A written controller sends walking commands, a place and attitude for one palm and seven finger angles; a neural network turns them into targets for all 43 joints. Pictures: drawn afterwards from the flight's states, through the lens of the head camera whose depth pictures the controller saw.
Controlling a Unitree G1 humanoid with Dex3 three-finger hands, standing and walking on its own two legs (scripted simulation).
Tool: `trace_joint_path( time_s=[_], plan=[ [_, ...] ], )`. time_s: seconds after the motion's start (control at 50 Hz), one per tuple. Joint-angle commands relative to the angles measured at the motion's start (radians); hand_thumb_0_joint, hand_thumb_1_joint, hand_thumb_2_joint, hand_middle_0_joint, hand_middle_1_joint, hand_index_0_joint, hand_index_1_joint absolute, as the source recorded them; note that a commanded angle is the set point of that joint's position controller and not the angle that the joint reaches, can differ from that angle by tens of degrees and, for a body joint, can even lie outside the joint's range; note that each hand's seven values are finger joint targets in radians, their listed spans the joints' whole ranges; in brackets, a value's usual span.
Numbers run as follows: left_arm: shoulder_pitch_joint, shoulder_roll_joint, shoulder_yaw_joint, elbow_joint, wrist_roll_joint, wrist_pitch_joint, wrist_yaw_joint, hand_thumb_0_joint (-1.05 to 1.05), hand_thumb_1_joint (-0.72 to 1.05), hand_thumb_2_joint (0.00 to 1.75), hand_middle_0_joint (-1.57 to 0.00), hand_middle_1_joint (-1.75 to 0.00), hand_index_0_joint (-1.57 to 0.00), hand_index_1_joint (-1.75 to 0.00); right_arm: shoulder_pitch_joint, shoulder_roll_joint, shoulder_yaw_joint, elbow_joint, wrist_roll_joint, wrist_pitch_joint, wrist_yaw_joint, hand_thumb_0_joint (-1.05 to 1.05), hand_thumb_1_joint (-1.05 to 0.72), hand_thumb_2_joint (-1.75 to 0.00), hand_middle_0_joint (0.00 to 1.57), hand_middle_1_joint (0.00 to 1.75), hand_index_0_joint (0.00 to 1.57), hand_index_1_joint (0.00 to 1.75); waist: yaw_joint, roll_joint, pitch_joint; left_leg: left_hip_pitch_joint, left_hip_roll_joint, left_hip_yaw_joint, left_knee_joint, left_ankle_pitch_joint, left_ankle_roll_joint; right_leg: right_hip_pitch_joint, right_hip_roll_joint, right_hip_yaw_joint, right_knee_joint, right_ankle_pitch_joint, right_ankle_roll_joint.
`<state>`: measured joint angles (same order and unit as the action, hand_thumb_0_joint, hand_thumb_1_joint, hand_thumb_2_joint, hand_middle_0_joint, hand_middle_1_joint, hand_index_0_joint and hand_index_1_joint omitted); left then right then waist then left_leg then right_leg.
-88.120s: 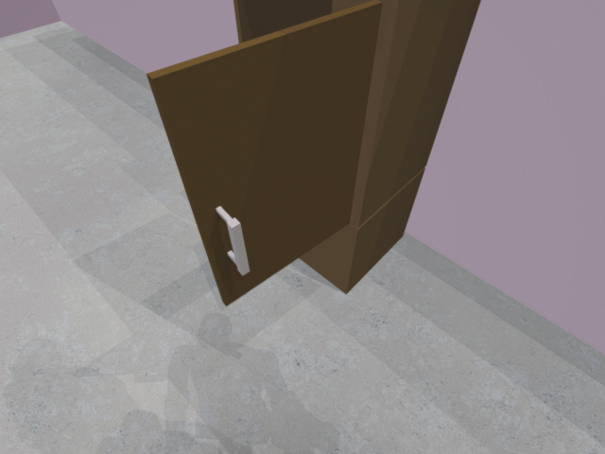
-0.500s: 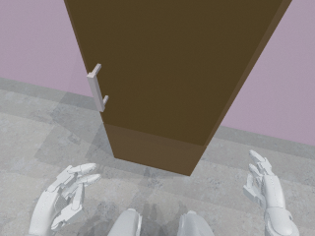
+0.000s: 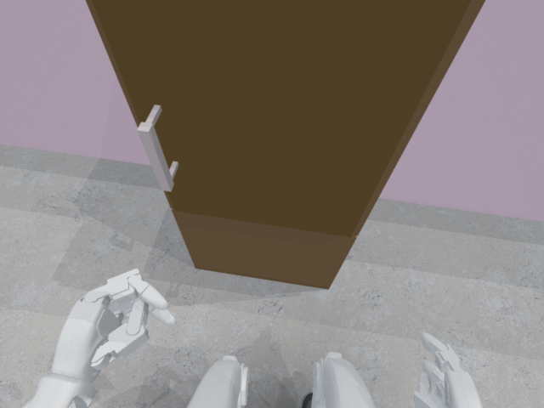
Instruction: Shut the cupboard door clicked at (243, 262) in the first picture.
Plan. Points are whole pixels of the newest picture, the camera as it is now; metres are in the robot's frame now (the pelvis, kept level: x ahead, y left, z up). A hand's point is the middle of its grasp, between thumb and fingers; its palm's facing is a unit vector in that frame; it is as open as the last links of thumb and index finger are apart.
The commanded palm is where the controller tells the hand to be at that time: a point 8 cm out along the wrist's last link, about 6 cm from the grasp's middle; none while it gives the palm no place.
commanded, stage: raise the hand and make a fist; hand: left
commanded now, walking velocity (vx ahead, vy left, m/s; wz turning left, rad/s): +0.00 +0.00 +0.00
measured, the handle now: (161, 151) +0.51 +0.22 +0.03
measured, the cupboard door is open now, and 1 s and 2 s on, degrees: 0 0 0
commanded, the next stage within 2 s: bring the fist close to the handle in 0.94 s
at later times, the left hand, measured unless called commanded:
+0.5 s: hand (139, 313) +0.23 +0.18 +0.05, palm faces -0.11 -0.99 -0.04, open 3.1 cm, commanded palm +0.22 +0.24 +0.05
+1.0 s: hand (147, 315) +0.23 +0.17 +0.05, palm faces -0.12 -0.99 -0.04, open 3.1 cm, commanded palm +0.21 +0.23 +0.05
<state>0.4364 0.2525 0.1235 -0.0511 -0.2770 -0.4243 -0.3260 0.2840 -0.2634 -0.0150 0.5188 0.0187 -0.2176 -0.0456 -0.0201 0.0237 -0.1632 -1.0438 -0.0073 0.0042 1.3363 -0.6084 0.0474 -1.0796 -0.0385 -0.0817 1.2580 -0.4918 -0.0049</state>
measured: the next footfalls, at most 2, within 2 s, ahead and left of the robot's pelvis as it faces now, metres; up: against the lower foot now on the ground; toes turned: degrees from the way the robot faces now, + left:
none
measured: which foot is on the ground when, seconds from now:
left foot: down 0.00-1.00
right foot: down 0.00-1.00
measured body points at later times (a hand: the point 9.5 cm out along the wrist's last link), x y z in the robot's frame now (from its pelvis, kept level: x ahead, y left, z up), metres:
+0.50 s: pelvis +0.02 +0.00 +0.00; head +0.10 +0.01 +0.44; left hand +0.23 +0.23 +0.05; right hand +0.22 -0.22 -0.07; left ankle +0.02 +0.09 -0.62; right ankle +0.06 -0.13 -0.62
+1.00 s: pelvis +0.01 -0.01 +0.00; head +0.09 +0.00 +0.44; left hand +0.23 +0.23 +0.05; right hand +0.20 -0.25 -0.07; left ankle +0.02 +0.09 -0.62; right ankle +0.06 -0.13 -0.62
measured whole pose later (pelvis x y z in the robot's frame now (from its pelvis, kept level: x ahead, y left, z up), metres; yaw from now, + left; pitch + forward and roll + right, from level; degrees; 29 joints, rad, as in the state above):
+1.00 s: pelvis +0.01 -0.01 +0.00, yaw +0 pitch +19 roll -3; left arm 0.39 0.27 0.16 -0.03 -0.30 -0.41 -0.37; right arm 0.24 -0.25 0.00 0.45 0.02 -0.15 -0.04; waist -0.01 0.03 -0.18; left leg -1.05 0.00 -0.02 1.35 -0.63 0.03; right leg -1.09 -0.02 -0.10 1.27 -0.52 -0.02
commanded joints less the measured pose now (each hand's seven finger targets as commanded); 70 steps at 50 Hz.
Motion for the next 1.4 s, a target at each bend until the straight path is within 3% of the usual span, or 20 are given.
trace_joint_path(
  time_s=[0.0,0.06,0.1,0.16,0.24,0.28,0.4,0.5,0.66,0.74,0.84,0.88,0.98,1.02,1.06,1.12,1.18,1.22,1.28,1.38],
  plan=[
    [-0.009,0.110,0.075,-0.227,-0.013,-0.060,0.021,0.00,0.90,0.90,-1.10,-1.28,-1.10,-1.28,-0.087,-0.121,-0.047,-0.208,0.006,-0.055,-0.008,0.00,-0.90,-0.90,0.20,0.30,0.20,0.30,0.029,0.032,-0.210,0.122,-0.004,-0.092,-0.292,0.176,-0.042,0.196,0.046,0.009,-0.146,0.014,-0.034],
    [-0.011,0.112,0.078,-0.243,-0.005,-0.055,0.039,0.00,0.90,0.90,-1.15,-1.34,-1.15,-1.34,-0.078,-0.118,-0.045,-0.216,0.003,-0.036,-0.005,0.00,-0.90,-0.90,0.20,0.30,0.20,0.30,0.030,0.063,-0.219,0.150,-0.002,-0.096,-0.291,0.249,-0.052,0.200,0.054,-0.001,-0.131,0.070,-0.039],
    [0.013,0.090,0.064,-0.239,-0.002,-0.050,0.039,0.00,0.90,0.90,-1.19,-1.38,-1.19,-1.38,-0.072,-0.117,-0.049,-0.220,0.002,-0.025,-0.001,0.00,-0.90,-0.90,0.20,0.30,0.20,0.30,0.028,0.065,-0.231,0.174,0.002,-0.093,-0.283,0.302,-0.060,0.201,0.054,-0.005,-0.129,0.106,-0.035],
    [-0.004,0.102,0.061,-0.230,0.003,-0.040,0.029,0.00,0.90,0.90,-1.24,-1.44,-1.24,-1.44,-0.063,-0.120,-0.046,-0.224,0.001,-0.013,0.001,0.00,-0.90,-0.90,0.20,0.30,0.20,0.30,0.014,0.055,-0.232,0.172,0.003,-0.092,-0.263,0.338,-0.058,0.200,0.060,-0.003,-0.126,0.135,-0.036],
    [-0.033,0.105,0.062,-0.223,-0.001,-0.030,0.005,0.00,0.90,0.90,-1.30,-1.50,-1.30,-1.50,-0.064,-0.123,-0.043,-0.232,0.002,-0.002,0.002,0.00,-0.90,-0.90,0.20,0.30,0.20,0.30,0.006,0.046,-0.227,0.169,0.003,-0.089,-0.256,0.305,-0.058,0.195,0.059,-0.002,-0.136,0.126,-0.033],
    [-0.046,0.121,0.084,-0.233,-0.011,-0.028,-0.006,0.00,0.90,0.90,-1.30,-1.50,-1.30,-1.50,-0.062,-0.120,-0.040,-0.232,0.000,-0.001,0.001,0.00,-0.90,-0.90,0.20,0.30,0.20,0.30,0.013,0.067,-0.256,0.174,0.000,-0.082,-0.242,0.344,-0.058,0.210,0.059,0.003,-0.127,0.158,-0.036],
    [-0.062,0.121,0.103,-0.190,-0.037,-0.019,-0.036,0.00,0.90,0.90,-1.30,-1.50,-1.30,-1.50,-0.066,-0.117,-0.034,-0.230,0.004,0.003,-0.002,0.00,-0.90,-0.90,0.20,0.30,0.20,0.30,0.009,0.013,-0.247,0.122,-0.004,-0.068,-0.219,0.307,-0.045,0.242,0.059,0.020,-0.145,0.148,-0.034],
    [-0.066,0.142,0.124,-0.214,-0.043,-0.019,-0.047,0.00,0.90,0.90,-1.30,-1.50,-1.30,-1.50,-0.063,-0.116,-0.038,-0.223,0.005,-0.001,-0.002,0.00,-0.90,-0.90,0.20,0.30,0.20,0.30,0.020,0.051,-0.293,0.153,-0.003,-0.068,-0.215,0.385,-0.050,0.258,0.056,0.019,-0.127,0.212,-0.035],
    [-0.059,0.142,0.132,-0.158,-0.057,-0.018,-0.047,0.00,0.90,0.90,-1.30,-1.50,-1.30,-1.50,-0.070,-0.115,-0.041,-0.226,0.011,0.005,-0.005,0.00,-0.90,-0.90,0.20,0.30,0.20,0.30,0.016,-0.023,-0.249,0.063,-0.009,-0.051,-0.201,0.289,-0.033,0.286,0.051,0.057,-0.164,0.119,-0.033],
    [-0.066,0.140,0.125,-0.185,-0.056,-0.042,-0.041,0.00,0.90,0.90,-1.30,-1.50,-1.30,-1.50,-0.068,-0.113,-0.042,-0.227,0.011,0.004,-0.005,0.00,-0.90,-0.90,0.20,0.30,0.20,0.30,0.017,0.016,-0.257,0.072,-0.010,-0.045,-0.201,0.271,-0.034,0.275,0.043,0.067,-0.169,0.101,-0.030],
    [-0.062,0.139,0.123,-0.173,-0.052,-0.051,-0.036,0.00,0.90,0.90,-1.30,-1.50,-1.30,-1.50,-0.068,-0.115,-0.042,-0.228,0.011,0.010,-0.007,0.00,-0.90,-0.90,0.20,0.30,0.20,0.30,0.013,0.003,-0.238,0.063,-0.009,-0.044,-0.203,0.244,-0.032,0.266,0.044,0.069,-0.176,0.065,-0.030],
    [-0.063,0.147,0.126,-0.174,-0.051,-0.049,-0.036,0.00,0.90,0.90,-1.30,-1.50,-1.30,-1.50,-0.073,-0.117,-0.041,-0.230,0.011,0.011,-0.008,0.00,-0.90,-0.90,0.20,0.30,0.20,0.30,0.017,0.027,-0.239,0.065,-0.008,-0.046,-0.205,0.239,-0.033,0.254,0.046,0.068,-0.173,0.056,-0.033],
    [-0.067,0.149,0.127,-0.184,-0.052,-0.047,-0.036,0.00,0.90,0.90,-1.30,-1.50,-1.30,-1.50,-0.071,-0.116,-0.038,-0.232,0.009,0.014,-0.009,0.00,-0.90,-0.90,0.20,0.30,0.20,0.30,0.015,0.028,-0.251,0.077,-0.009,-0.050,-0.208,0.246,-0.031,0.255,0.048,0.060,-0.167,0.074,-0.033],
    [-0.065,0.131,0.116,-0.168,-0.055,-0.045,-0.039,0.00,0.90,0.90,-1.30,-1.50,-1.30,-1.50,-0.072,-0.116,-0.040,-0.231,0.011,0.014,-0.009,0.00,-0.90,-0.90,0.20,0.30,0.20,0.30,0.007,-0.004,-0.233,0.071,-0.008,-0.052,-0.208,0.233,-0.032,0.247,0.049,0.057,-0.173,0.064,-0.028],
    [-0.167,0.146,0.106,-0.164,-0.048,-0.049,-0.038,0.00,0.90,0.90,-1.30,-1.50,-1.30,-1.50,-0.066,-0.126,-0.031,-0.217,0.007,0.012,-0.014,0.00,-0.90,-0.90,0.20,0.30,0.20,0.30,-0.014,0.021,-0.209,0.059,-0.006,-0.060,-0.197,0.208,-0.028,0.202,0.055,0.050,-0.159,0.037,-0.032],
    [-0.250,0.138,0.101,-0.117,-0.042,-0.051,-0.041,0.00,0.90,0.90,-1.30,-1.50,-1.30,-1.50,-0.061,-0.134,-0.029,-0.205,0.008,0.008,-0.019,0.00,-0.90,-0.90,0.20,0.30,0.20,0.30,-0.018,0.025,-0.210,0.059,-0.006,-0.063,-0.197,0.183,-0.031,0.178,0.053,0.047,-0.156,0.022,-0.030],
    [-0.320,0.167,0.120,-0.094,-0.041,-0.039,-0.049,0.00,0.90,0.90,-1.30,-1.50,-1.30,-1.50,-0.056,-0.140,-0.026,-0.195,0.007,0.007,-0.020,0.00,-0.90,-0.90,0.20,0.30,0.20,0.30,-0.008,0.043,-0.266,0.074,-0.008,-0.065,-0.201,0.208,-0.032,0.196,0.052,0.044,-0.145,0.052,-0.033],
    [-0.329,0.159,0.119,-0.068,-0.044,-0.025,-0.054,0.00,0.90,0.90,-1.30,-1.50,-1.30,-1.50,-0.056,-0.139,-0.026,-0.194,0.010,0.008,-0.018,0.00,-0.90,-0.90,0.20,0.30,0.20,0.30,-0.001,0.042,-0.281,0.082,-0.009,-0.063,-0.209,0.220,-0.033,0.212,0.050,0.045,-0.150,0.065,-0.032],
    [-0.369,0.192,0.156,-0.027,-0.041,-0.003,-0.053,0.00,0.90,0.90,-1.30,-1.50,-1.30,-1.50,-0.049,-0.144,-0.026,-0.187,0.010,0.017,-0.015,0.00,-0.90,-0.90,0.20,0.30,0.20,0.30,0.007,0.036,-0.302,0.089,-0.006,-0.064,-0.217,0.266,-0.037,0.233,0.051,0.038,-0.141,0.111,-0.033],
    [-0.445,0.184,0.152,0.025,-0.038,0.003,-0.043,0.00,0.90,0.90,-1.30,-1.50,-1.30,-1.50,-0.041,-0.144,-0.028,-0.171,0.009,0.025,-0.009,0.00,-0.90,-0.90,0.20,0.30,0.20,0.30,-0.001,0.038,-0.329,0.111,-0.004,-0.062,-0.219,0.309,-0.040,0.236,0.049,0.035,-0.136,0.161,-0.030]
  ],
)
